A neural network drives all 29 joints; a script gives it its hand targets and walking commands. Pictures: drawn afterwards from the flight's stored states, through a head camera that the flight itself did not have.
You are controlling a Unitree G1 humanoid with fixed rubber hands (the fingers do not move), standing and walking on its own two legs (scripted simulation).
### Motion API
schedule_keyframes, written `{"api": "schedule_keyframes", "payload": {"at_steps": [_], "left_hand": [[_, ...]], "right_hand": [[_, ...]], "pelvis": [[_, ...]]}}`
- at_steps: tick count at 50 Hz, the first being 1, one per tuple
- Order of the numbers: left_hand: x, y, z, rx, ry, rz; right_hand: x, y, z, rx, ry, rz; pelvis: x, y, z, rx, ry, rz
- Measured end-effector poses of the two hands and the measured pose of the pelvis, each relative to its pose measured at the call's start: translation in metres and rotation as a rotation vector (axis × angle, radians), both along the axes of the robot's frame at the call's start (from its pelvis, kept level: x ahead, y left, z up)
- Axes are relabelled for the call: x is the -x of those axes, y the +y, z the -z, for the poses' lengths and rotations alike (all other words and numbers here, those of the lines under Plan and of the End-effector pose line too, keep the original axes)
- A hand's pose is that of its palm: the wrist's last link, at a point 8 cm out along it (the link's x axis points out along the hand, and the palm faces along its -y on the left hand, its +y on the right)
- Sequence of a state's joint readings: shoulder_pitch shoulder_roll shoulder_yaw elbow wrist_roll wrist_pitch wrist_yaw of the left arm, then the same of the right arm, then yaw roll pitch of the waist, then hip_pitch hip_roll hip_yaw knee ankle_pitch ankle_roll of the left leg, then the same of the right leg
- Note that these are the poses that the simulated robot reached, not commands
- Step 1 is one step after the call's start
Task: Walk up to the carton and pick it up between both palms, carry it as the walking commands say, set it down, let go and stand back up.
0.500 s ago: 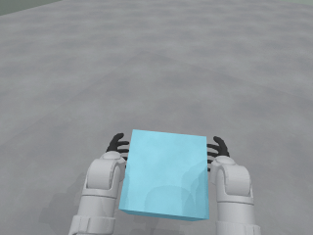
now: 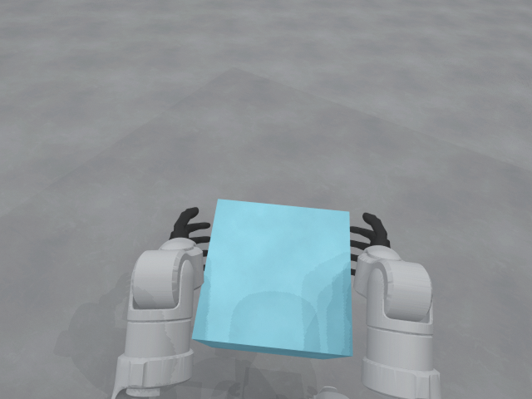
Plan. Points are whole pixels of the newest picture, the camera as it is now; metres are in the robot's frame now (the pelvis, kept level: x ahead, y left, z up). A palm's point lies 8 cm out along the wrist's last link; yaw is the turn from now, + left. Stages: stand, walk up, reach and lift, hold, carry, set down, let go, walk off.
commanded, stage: carry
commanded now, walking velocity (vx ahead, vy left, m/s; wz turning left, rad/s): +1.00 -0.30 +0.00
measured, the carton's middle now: (274, 285) +0.31 +0.00 -0.01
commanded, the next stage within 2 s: none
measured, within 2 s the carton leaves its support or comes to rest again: neither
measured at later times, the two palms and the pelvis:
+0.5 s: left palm (275, 106) +0.72 +0.00 +0.07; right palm (390, 105) +0.74 -0.27 +0.08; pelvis +0.42 -0.15 -0.01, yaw +3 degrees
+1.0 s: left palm (322, 35) +1.19 -0.15 +0.06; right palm (400, 35) +1.22 -0.42 +0.07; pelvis +0.89 -0.31 -0.03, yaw +1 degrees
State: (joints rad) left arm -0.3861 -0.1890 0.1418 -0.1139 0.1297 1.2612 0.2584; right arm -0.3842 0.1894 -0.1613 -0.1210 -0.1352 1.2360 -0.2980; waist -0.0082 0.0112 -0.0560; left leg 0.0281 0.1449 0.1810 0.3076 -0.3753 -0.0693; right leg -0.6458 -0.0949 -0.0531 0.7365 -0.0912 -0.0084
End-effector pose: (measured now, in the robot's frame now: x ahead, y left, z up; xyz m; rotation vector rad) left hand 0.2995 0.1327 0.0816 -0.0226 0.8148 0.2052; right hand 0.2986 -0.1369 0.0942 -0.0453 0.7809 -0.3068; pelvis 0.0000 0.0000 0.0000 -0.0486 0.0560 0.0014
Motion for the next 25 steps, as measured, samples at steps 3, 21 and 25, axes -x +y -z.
{"api": "schedule_keyframes", "payload": {"at_steps": [3,21,25], "left_hand": [[-0.054,-0.02,0.005,0.004,-0.032,-0.009],[-0.333,-0.116,0.017,-0.039,0.048,-0.064],[-0.416,-0.129,0.013,-0.004,-0.02,-0.063]], "right_hand": [[-0.059,-0.02,0.002,-0.003,-0.032,-0.005],[-0.353,-0.116,0.027,-0.044,0.039,-0.068],[-0.438,-0.129,0.011,-0.01,-0.03,-0.071]], "pelvis": [[-0.054,-0.025,0.012,0.007,-0.002,-0.013],[-0.341,-0.132,0.003,-0.024,-0.014,-0.062],[-0.423,-0.146,0.011,-0.047,0.002,-0.043]]}}
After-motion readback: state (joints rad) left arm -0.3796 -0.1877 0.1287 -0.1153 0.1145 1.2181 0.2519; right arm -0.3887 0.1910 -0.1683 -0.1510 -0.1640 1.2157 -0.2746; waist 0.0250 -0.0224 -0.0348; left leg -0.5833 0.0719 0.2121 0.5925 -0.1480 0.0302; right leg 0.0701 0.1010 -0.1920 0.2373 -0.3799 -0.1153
